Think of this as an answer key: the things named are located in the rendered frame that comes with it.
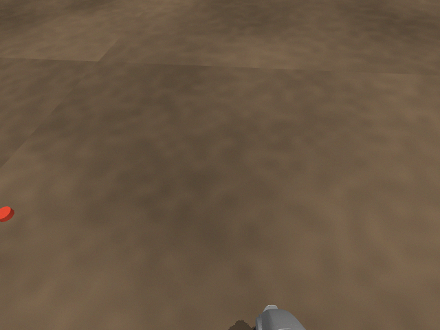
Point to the tin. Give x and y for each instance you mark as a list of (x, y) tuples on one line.
[(6, 213)]

